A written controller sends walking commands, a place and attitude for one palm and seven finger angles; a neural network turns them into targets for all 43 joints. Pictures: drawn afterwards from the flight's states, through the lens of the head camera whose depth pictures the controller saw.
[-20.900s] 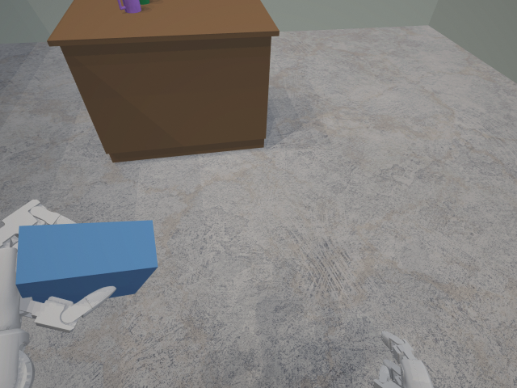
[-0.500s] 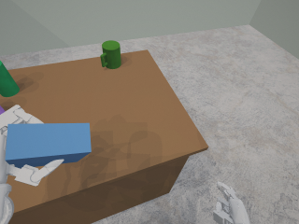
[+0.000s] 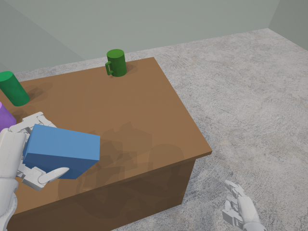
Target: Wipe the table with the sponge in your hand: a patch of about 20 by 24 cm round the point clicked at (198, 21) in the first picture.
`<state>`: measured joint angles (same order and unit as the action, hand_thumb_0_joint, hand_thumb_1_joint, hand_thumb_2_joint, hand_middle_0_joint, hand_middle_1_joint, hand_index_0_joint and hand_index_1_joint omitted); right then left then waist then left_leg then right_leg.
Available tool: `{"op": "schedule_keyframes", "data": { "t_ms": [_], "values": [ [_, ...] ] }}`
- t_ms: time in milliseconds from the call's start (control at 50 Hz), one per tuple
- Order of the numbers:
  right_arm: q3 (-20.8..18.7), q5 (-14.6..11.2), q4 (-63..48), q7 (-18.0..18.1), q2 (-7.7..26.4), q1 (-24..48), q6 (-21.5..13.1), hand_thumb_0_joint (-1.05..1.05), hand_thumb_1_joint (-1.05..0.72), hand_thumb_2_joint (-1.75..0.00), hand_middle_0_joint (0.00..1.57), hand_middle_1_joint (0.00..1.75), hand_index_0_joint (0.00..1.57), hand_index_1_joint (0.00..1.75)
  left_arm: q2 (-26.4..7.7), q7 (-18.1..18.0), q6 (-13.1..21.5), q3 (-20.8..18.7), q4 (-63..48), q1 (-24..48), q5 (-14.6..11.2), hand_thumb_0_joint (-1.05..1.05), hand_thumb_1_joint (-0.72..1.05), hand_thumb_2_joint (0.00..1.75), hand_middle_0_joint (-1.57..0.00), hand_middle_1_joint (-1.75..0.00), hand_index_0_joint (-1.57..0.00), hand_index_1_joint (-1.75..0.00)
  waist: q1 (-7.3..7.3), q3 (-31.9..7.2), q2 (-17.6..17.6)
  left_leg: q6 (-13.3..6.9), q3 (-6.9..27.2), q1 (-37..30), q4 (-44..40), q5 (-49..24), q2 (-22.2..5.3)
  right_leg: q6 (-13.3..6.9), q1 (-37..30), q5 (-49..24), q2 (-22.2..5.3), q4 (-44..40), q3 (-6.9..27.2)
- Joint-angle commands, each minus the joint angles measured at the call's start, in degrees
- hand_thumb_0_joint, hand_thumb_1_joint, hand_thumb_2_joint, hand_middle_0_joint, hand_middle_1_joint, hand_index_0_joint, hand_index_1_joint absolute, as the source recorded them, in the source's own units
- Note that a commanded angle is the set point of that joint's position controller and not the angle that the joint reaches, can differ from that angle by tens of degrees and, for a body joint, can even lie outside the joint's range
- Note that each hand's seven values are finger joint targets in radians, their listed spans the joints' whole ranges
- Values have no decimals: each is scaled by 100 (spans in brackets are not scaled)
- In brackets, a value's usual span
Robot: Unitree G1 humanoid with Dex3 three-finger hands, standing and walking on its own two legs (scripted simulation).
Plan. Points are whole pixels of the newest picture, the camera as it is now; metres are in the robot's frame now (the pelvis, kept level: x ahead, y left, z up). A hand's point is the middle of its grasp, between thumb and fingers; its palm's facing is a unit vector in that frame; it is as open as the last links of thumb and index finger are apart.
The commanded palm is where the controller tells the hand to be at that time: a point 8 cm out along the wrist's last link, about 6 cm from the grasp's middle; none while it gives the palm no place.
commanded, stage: turn the palm down, sponge in hand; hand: left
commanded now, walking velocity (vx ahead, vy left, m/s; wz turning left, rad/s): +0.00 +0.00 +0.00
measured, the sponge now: (68, 157) +0.24 +0.21 +0.12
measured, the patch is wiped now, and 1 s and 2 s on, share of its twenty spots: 0.00 0.00 0.00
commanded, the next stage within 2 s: move the sponge above the wiping area in 1.90 s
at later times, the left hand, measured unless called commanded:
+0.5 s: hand (43, 152) +0.22 +0.24 +0.16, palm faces +0.27 -0.49 -0.83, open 9.5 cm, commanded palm +0.18 +0.27 +0.19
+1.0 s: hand (29, 152) +0.23 +0.28 +0.15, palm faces +0.19 -0.26 -0.95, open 9.5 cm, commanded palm +0.19 +0.27 +0.20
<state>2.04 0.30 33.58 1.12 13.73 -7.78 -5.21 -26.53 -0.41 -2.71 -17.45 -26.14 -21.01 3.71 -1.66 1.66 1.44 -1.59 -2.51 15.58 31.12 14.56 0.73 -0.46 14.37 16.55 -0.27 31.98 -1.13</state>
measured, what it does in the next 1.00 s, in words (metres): stands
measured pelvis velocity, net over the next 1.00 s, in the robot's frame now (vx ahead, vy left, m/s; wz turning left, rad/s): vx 0.01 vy -0.02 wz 0.02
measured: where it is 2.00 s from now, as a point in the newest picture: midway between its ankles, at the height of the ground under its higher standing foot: outside the picture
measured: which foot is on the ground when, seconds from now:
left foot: down 0.00-1.00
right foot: down 0.00-1.00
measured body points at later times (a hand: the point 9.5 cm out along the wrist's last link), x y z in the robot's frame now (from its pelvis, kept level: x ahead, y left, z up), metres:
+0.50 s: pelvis +0.01 -0.05 -0.01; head +0.02 -0.09 +0.44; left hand +0.20 +0.26 +0.21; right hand +0.20 -0.29 -0.10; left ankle +0.02 +0.10 -0.73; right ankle +0.01 -0.11 -0.73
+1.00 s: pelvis +0.01 -0.02 +0.00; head +0.01 -0.06 +0.45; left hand +0.21 +0.29 +0.20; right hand +0.24 -0.23 -0.08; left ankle +0.02 +0.10 -0.73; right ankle +0.01 -0.11 -0.73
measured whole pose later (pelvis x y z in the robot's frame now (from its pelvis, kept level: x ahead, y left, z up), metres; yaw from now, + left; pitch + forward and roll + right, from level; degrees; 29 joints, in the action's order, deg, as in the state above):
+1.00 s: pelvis +0.01 -0.02 +0.00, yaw +1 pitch -1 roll +0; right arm 1.5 -2.9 33.0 5.7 15.1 -6.9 0.3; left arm -35.2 -0.9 -14.2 -10.2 -21.6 -16.7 30.2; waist -5.3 -0.8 5.8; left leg -0.4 -0.8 15.4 31.8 15.6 0.0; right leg -1.7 13.5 17.8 0.5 32.0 -2.8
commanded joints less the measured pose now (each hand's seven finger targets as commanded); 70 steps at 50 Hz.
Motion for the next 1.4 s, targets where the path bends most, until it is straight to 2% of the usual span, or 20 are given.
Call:
{"op": "schedule_keyframes", "data": {
  "t_ms": [0,100,200,260,280,320,380,400,460,520,660,780,800,880,900,980,1000,1080,1100,1380],
  "values": [
    [-292,61,-756,166,591,675,-340,0,-90,-90,20,30,20,30,-1557,-690,932,-1398,-1202,1481,215,0,10,130,-120,-160,-120,-160,-150,-1078,357,89,266,-483,-359,-356,-94,-71,324,-239,199,-383,-290],
    [-298,-47,-620,293,726,554,-240,0,-90,-90,20,30,20,30,-1555,-450,492,-917,-158,1569,423,0,10,130,-120,-160,-120,-160,-7,-671,420,21,111,-264,-221,-99,-2,5,437,28,48,-679,-72],
    [-281,-125,-743,490,711,699,-279,0,-90,-90,20,30,20,30,-1801,89,312,-640,-153,1808,609,0,10,130,-120,-160,-120,-160,-97,-650,180,-51,67,-340,-147,-143,27,59,338,267,-56,-921,177],
    [-352,-86,-712,539,718,630,-272,0,-90,-90,20,30,20,30,-2218,126,578,-1041,-112,1661,704,0,10,130,-120,-160,-120,-160,-211,-737,-171,-53,99,-185,-2,-266,35,113,196,333,-136,-966,369],
    [-340,-98,-721,512,694,691,-304,0,-90,-90,20,30,20,30,-2462,82,651,-1299,-206,1647,712,0,10,130,-120,-160,-120,-160,-315,-731,52,-22,107,-206,46,-354,32,62,148,267,-149,-982,488],
    [-397,-80,-714,482,662,563,-284,0,-90,-90,20,30,20,30,-2432,-31,761,-1491,-106,1329,702,0,10,130,-120,-160,-120,-160,-369,-998,-165,-22,121,-82,162,-556,17,104,-79,-176,-220,-840,526],
    [-447,-135,-740,391,689,496,-207,0,-90,-90,20,30,20,30,-2553,-194,677,-1734,-113,761,768,0,10,130,-120,-160,-120,-160,-488,-1151,128,12,112,-8,259,-898,23,81,-262,-1056,-251,-588,585],
    [-443,-149,-798,376,665,443,-185,0,-90,-90,20,30,20,30,-2252,-214,636,-1484,-155,675,768,0,10,130,-120,-160,-120,-160,-448,-1163,36,-2,89,38,275,-951,11,116,-278,-1313,-284,-492,505],
    [-491,-201,-823,414,773,292,-98,0,-90,-90,20,30,20,30,-2368,-183,380,-1454,-49,439,850,0,10,130,-120,-160,-120,-160,-399,-1097,-137,-26,84,172,338,-915,-13,195,-171,-1559,-300,-404,512],
    [-476,-237,-901,485,799,311,-95,0,-90,-90,20,30,20,30,-2347,-113,241,-1174,-118,753,1058,0,10,130,-120,-160,-120,-160,-301,-944,-116,-65,72,124,346,-808,3,187,86,-1183,-234,-479,463],
    [-489,-194,-960,563,755,377,-129,0,-90,-90,20,30,20,30,-2491,-308,322,-997,-721,958,1727,0,10,130,-120,-160,-120,-160,-322,-1319,148,-90,114,-215,341,-993,23,110,144,-1162,-144,-384,342],
    [-410,-263,-944,508,737,626,16,0,-90,-90,20,30,20,30,-2511,-577,-324,-1017,-447,740,2208,0,10,130,-120,-160,-120,-160,-457,-1101,324,-22,121,-213,97,-1143,-20,7,24,-1237,-55,-409,246],
    [-376,-283,-1003,500,715,634,62,0,-90,-90,20,30,20,30,-2159,-539,-461,-617,-451,845,2249,0,10,130,-120,-160,-120,-160,-378,-1062,257,-21,119,-196,27,-1132,-40,21,4,-1214,-55,-421,126],
    [-261,-323,-1022,487,727,1030,182,0,-90,-90,20,30,20,30,-2322,-366,-942,-452,-520,1153,2613,0,10,130,-120,-160,-120,-160,-450,-981,369,-4,223,-372,-231,-1158,-50,-52,-77,-1049,6,-545,136],
    [-241,-322,-1061,485,711,993,207,0,-90,-90,20,30,20,30,-2050,-291,-1009,-116,-518,1197,2675,0,10,130,-120,-160,-120,-160,-378,-933,297,-16,221,-395,-292,-1152,-71,-41,-104,-1047,1,-577,47],
    [-180,-317,-1013,483,701,1280,260,0,-90,-90,20,30,20,30,-2265,-102,-1154,-113,-709,1385,3095,0,10,130,-120,-160,-120,-160,-453,-1019,250,-20,355,-646,-489,-1198,-70,-109,-209,-929,75,-712,125],
    [-158,-295,-1038,472,667,1220,265,0,-90,-90,20,30,20,30,-2015,-62,-1151,155,-716,1457,3148,0,10,130,-120,-160,-120,-160,-412,-1013,238,-26,345,-663,-541,-1216,-91,-95,-250,-948,49,-726,12],
    [-121,-268,-906,431,671,1473,319,0,-90,-90,20,30,20,30,-2356,-72,-1188,-70,-643,1771,3559,0,10,130,-120,-160,-120,-160,-548,-995,514,10,514,-760,-798,-1078,-107,-188,-359,-708,123,-850,87],
    [-120,-273,-930,420,622,1410,317,0,-90,-90,20,30,20,30,-2024,-63,-1191,235,-642,1799,3571,0,10,130,-120,-160,-120,-160,-487,-1017,497,0,477,-800,-787,-1143,-120,-171,-394,-753,90,-853,1],
    [-30,-244,-701,210,628,2007,487,0,-90,-90,20,30,20,30,-2142,224,-1546,540,-399,2398,4500,0,10,130,-120,-160,-120,-160,-639,-1133,567,-28,727,-947,-1132,-1307,-82,-339,-792,-874,184,-1029,290]
  ]
}}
